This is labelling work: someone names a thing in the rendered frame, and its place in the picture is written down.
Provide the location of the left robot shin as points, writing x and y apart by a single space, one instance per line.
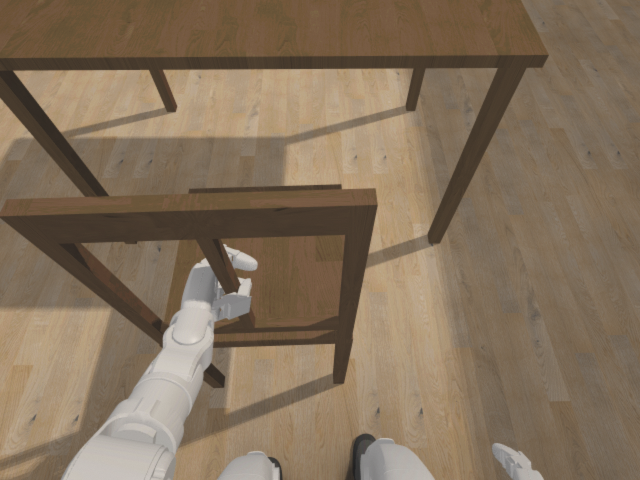
258 453

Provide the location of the table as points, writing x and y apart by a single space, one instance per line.
159 35

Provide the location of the left robot upper arm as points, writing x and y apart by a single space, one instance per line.
112 458

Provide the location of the chair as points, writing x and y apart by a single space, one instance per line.
311 243

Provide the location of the right robot hand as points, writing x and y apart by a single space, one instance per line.
517 465

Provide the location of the robot right thigh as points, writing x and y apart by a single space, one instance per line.
392 462

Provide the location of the left robot hand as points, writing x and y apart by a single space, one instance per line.
202 288

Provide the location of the left robot forearm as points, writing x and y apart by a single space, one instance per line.
162 399

